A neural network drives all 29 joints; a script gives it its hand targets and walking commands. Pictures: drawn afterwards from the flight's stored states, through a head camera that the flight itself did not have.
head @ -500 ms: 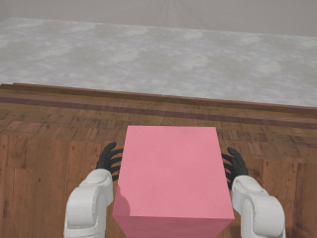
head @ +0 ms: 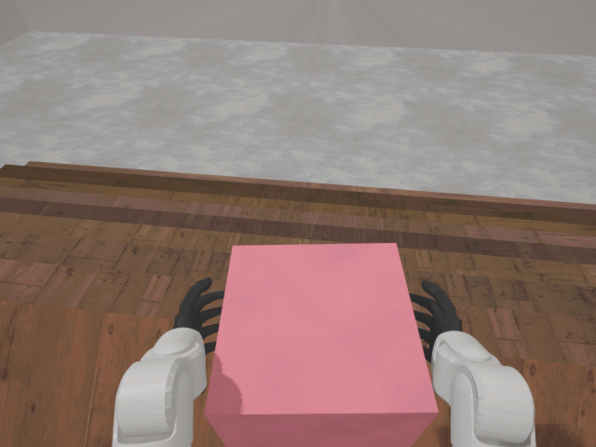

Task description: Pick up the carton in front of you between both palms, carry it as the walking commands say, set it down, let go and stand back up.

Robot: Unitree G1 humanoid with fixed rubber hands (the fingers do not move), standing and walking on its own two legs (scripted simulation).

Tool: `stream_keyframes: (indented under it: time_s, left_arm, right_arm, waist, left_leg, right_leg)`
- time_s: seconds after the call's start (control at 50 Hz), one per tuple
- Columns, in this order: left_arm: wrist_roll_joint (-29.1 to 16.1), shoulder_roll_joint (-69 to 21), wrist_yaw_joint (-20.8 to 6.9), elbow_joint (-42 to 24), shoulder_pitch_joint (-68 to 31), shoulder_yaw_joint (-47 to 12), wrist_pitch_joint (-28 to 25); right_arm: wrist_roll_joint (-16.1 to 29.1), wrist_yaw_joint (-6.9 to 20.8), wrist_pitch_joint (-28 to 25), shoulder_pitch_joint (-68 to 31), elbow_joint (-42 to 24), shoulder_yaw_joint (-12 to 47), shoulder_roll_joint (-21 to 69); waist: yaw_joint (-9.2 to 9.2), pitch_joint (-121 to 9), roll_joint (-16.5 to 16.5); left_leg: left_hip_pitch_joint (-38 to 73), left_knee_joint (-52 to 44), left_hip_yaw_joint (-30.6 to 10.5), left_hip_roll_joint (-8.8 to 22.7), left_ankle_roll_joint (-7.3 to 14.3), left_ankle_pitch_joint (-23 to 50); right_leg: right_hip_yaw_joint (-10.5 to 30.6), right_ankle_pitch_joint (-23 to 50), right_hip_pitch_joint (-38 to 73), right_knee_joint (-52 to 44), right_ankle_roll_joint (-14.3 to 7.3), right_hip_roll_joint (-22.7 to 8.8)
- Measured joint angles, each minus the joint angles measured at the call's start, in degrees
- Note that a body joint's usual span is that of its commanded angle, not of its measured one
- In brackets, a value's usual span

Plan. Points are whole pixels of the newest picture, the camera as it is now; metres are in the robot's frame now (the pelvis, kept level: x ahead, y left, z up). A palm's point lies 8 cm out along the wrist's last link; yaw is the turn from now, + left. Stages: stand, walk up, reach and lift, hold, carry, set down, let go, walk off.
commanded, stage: carry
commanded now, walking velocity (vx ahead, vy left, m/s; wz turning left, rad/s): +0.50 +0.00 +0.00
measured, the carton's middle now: (315, 361) +0.25 +0.00 +0.00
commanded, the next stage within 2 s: none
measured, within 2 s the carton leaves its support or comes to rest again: neither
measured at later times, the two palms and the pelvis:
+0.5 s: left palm (242, 141) +0.65 +0.16 +0.09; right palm (396, 151) +0.62 -0.14 +0.09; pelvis +0.32 +0.03 -0.02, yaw -3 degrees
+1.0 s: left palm (242, 85) +0.92 +0.20 +0.08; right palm (360, 84) +0.95 -0.10 +0.08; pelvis +0.60 +0.01 -0.02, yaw -1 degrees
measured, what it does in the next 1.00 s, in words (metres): walks ahead: left foot, then right foot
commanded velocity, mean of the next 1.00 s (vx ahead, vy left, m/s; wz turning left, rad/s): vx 0.50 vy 0.00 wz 0.00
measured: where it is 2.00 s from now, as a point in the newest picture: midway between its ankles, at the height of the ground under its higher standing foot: (293, 261)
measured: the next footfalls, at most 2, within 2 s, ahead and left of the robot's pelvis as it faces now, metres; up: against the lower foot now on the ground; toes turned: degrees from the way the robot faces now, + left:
left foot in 0.42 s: +0.46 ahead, +0.08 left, +0.00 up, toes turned +4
right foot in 0.86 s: +0.61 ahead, -0.06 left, +0.00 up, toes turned -1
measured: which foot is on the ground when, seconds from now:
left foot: up 0.00-0.40, down 0.42-0.90, up 0.92-1.00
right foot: down 0.00-0.44, up 0.46-0.84, down 0.86-1.00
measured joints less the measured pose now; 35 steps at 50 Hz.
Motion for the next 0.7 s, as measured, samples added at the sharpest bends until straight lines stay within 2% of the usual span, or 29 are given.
stream_keyframes:
  time_s: [0.04, 0.1, 0.24, 0.3, 0.36, 0.4, 0.42, 0.44, 0.48, 0.52, 0.58, 0.66, 0.7]
  left_arm:
    - [-0.02, -0.02, -0.01, -0.01, 0.91, 0.15, -0.71]
    - [-0.23, -0.04, -0.1, -0.22, 1.82, 0.21, -2.1]
    - [-0.91, 0.07, -0.33, -0.27, -0.11, 0.06, -3.5]
    - [-1.13, 0.05, -0.27, 0.55, -3.62, 1.02, -3.3]
    - [-1.24, 0.01, 0.19, 2.83, -8.82, 2.87, -2.98]
    - [-1.37, 0.84, 0.7, 5.16, -12.7, 4.09, -2.74]
    - [-1.55, 1.63, 0.92, 6.55, -14.6, 4.72, -2.69]
    - [-1.95, 2.83, 1.07, 8.69, -16.9, 5.19, -2.8]
    - [-2.82, 4.59, 1.54, 13.29, -21.0, 6.05, -2.85]
    - [-2.98, 4.57, 1.94, 16.6, -24.11, 7.41, -2.7]
    - [-1.71, 3.0, 2.1, 19.79, -27.7, 9.68, -3.58]
    - [-0.8, 2.27, 2.03, 21.74, -30.63, 11.21, -5.9]
    - [-0.72, 2.23, 1.97, 22.1, -30.99, 11.46, -6.87]
  right_arm:
    - [-0.48, 0.4, -0.88, 0.51, 0.62, 0.61, 0.02]
    - [-1.13, 0.88, -2.67, 1.73, 0.57, 1.42, 0.08]
    - [-1.5, 0.7, -4.23, 2.07, -1.71, 1.22, 0.07]
    - [-0.87, 0.0, -3.87, -1.08, -1.45, -0.01, -0.02]
    - [-0.25, -0.29, -3.81, -6.26, 1.13, -2.05, -0.16]
    - [0.58, -0.36, -3.9, -10.97, 4.72, -2.97, -0.98]
    - [0.94, -0.41, -3.97, -13.69, 7.1, -3.2, -1.45]
    - [1.02, -0.66, -4.54, -16.22, 9.84, -3.55, -1.66]
    - [1.32, -1.8, -5.02, -20.48, 14.87, -4.06, -2.26]
    - [2.09, -2.37, -5.11, -23.08, 18.08, -4.97, -2.94]
    - [2.96, -2.48, -6.17, -25.79, 21.06, -7.12, -3.41]
    - [3.44, -2.42, -8.42, -29.01, 23.37, -9.59, -3.32]
    - [3.3, -2.29, -9.27, -29.75, 23.94, -10.22, -3.08]
  waist:
    - [0.73, 0.26, -0.56]
    - [1.23, -0.02, -1.07]
    - [0.69, -0.75, -0.78]
    - [0.52, -0.47, -0.61]
    - [0.3, -0.1, -1.01]
    - [-0.48, 0.46, -1.6]
    - [-1.22, 0.81, -1.55]
    - [-2.27, 1.4, -2.42]
    - [-3.73, 3.19, -2.77]
    - [-4.37, 5.14, -2.22]
    - [-4.3, 7.27, -1.36]
    - [-3.69, 8.44, -0.76]
    - [-3.26, 8.28, -0.83]
  left_leg:
    - [-6.0, -0.35, 0.67, 0.17, 0.45, 3.57]
    - [-12.21, -5.76, 1.68, 0.64, 0.24, 7.25]
    - [-18.22, -21.09, 3.86, 1.21, -0.19, 15.64]
    - [-18.32, -25.68, 5.06, 0.41, 0.77, 17.88]
    - [-16.51, -30.13, 6.43, -1.25, 2.66, 18.86]
    - [-13.12, -33.02, 7.84, -3.24, 3.78, 17.72]
    - [-11.17, -33.99, 8.06, -4.02, 4.13, 17.98]
    - [-11.74, -30.89, 8.35, -4.65, 4.86, 16.83]
    - [-11.76, -27.26, 8.36, -5.2, 6.06, 12.46]
    - [-9.6, -28.6, 7.99, -5.48, 5.94, 11.0]
    - [-5.93, -32.07, 7.41, -5.7, 6.16, 10.1]
    - [-1.98, -34.5, 6.44, -5.72, 6.21, 7.78]
    - [0.07, -35.51, 5.98, -5.92, 5.94, 6.33]
  right_leg:
    - [0.4, 0.17, 3.21, -3.84, 0.15, 0.12]
    - [1.26, -0.54, 7.69, -8.07, 0.41, 0.1]
    - [3.14, -5.48, 17.86, -12.77, 2.13, 0.35]
    - [3.89, -9.21, 21.83, -12.4, 3.2, 0.48]
    - [4.51, -13.94, 25.4, -10.66, 4.6, 0.3]
    - [4.44, -18.35, 26.26, -5.06, 5.34, -0.71]
    - [4.32, -20.55, 24.89, 1.75, 5.32, -1.48]
    - [5.57, -19.55, 21.47, 11.48, 4.89, -2.66]
    - [11.59, -16.94, 11.91, 32.09, 4.12, -1.31]
    - [14.32, -14.02, 3.15, 44.46, 2.98, -0.07]
    - [15.04, -10.93, -6.82, 46.79, 2.52, -0.56]
    - [14.61, -8.5, -15.57, 41.44, 2.79, -1.74]
    - [14.25, -5.29, -17.29, 34.57, 2.85, -2.07]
